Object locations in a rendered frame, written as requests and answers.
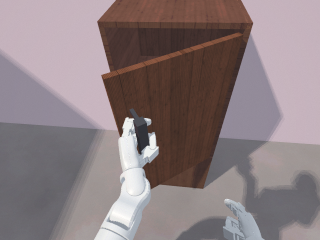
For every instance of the cupboard door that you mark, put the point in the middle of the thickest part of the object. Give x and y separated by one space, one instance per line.
183 93

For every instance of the left robot hand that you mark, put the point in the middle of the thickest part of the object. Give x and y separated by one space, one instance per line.
129 156

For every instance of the robot left forearm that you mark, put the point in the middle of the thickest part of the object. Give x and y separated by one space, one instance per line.
124 217

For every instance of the right robot hand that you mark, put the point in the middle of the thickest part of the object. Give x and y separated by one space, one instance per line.
244 227

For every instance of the handle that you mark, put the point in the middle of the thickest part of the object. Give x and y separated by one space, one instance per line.
141 130

